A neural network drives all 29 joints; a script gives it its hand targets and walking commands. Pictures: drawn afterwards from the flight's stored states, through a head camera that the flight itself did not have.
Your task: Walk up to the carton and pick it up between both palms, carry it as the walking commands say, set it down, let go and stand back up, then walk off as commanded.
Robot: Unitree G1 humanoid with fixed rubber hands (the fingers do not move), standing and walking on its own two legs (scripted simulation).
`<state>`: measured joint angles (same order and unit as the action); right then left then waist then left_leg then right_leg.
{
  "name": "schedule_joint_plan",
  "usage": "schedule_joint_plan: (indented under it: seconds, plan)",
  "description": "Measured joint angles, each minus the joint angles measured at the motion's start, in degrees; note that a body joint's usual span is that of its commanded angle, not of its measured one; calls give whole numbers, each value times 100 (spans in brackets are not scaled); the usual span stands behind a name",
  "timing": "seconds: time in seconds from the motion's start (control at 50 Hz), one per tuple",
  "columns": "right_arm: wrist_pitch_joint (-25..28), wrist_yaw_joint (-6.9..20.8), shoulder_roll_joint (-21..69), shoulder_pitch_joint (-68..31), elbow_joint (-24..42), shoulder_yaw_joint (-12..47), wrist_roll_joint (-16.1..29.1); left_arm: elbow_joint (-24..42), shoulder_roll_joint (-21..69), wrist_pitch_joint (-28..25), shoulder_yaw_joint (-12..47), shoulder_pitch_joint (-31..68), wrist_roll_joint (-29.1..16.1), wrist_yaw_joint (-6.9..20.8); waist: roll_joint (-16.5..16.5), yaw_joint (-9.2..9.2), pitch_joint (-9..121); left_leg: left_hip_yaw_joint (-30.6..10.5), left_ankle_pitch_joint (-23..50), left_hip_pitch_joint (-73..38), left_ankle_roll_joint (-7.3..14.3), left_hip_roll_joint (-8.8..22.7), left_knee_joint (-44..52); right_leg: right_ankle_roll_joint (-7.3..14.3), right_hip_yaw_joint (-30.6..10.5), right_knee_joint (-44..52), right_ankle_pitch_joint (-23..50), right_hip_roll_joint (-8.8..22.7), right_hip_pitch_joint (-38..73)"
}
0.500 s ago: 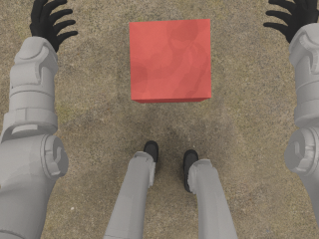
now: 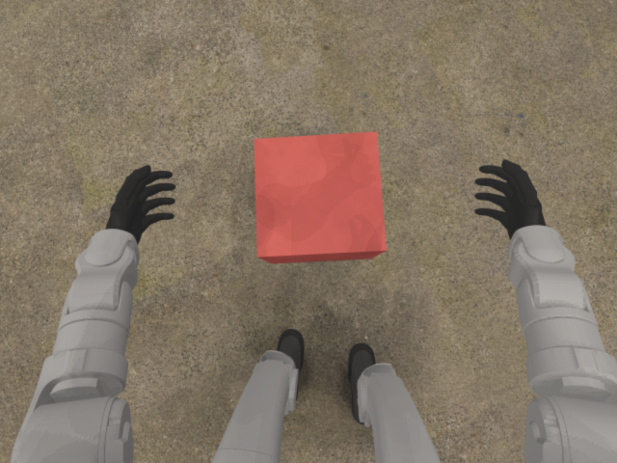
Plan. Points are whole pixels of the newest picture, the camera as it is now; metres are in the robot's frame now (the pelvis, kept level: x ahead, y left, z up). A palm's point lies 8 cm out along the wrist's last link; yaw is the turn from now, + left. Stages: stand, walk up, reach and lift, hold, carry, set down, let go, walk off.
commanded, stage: let go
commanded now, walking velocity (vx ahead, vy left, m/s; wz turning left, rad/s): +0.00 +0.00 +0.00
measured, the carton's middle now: (318, 204) +0.52 +0.04 -0.59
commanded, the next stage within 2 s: stand in 1.00 s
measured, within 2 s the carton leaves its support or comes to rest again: neither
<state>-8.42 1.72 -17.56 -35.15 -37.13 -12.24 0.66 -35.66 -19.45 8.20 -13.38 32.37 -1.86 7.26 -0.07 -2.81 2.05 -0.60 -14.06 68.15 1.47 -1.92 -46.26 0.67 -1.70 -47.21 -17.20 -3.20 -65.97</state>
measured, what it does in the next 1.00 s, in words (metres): rises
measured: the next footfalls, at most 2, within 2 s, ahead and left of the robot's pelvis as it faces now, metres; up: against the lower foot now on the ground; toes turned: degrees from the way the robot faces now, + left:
none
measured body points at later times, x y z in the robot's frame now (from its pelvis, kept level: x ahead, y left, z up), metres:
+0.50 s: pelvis +0.04 -0.01 +0.06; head +0.11 -0.01 +0.50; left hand +0.21 +0.24 -0.02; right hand +0.25 -0.24 -0.02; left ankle +0.04 +0.10 -0.68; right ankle +0.02 -0.11 -0.68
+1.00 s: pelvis +0.05 -0.01 +0.06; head +0.05 -0.01 +0.51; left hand +0.21 +0.24 -0.01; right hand +0.23 -0.24 -0.01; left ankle +0.04 +0.10 -0.68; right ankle +0.02 -0.11 -0.68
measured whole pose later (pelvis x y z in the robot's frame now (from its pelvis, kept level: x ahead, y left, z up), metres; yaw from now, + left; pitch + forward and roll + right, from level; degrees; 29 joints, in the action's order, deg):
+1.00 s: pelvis +0.05 -0.01 +0.06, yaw +1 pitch -5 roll +0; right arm -6.3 2.3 -12.0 13.5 -25.5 -1.9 0.5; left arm -22.5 -12.2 11.8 -2.5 -14.1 -0.3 2.2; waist -0.4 -0.6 -4.5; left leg -2.0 -15.4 6.3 1.0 -2.5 -26.8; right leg 1.8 -1.3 -26.9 -18.2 -2.1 -3.5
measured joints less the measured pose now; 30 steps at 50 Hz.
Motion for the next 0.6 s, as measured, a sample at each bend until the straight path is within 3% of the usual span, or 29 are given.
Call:
schedule_joint_plan:
  seconds: [0.2,0.36,0.48,0.6]
  plan:
    - [479,-3,436,1614,-56,268,-99,75,474,-494,345,-1819,54,-163,25,72,-127,-14,21,-2111,-24,-28,784,34,-40,756,15,42,2093]
    - [747,-4,551,3190,463,614,-46,694,649,-719,744,-3389,39,-261,26,97,-397,-93,70,-3611,-53,-22,1397,87,-3,1415,79,48,3624]
    - [774,59,560,4210,905,739,-25,1124,690,-718,925,-4355,62,-277,13,114,-527,-139,131,-4703,-74,-15,1884,115,10,1936,153,52,4737]
    - [548,148,573,4686,1167,859,-6,1268,707,-457,1007,-4714,115,-258,-48,193,-710,-146,94,-5607,-84,-8,2113,137,8,2178,125,54,5645]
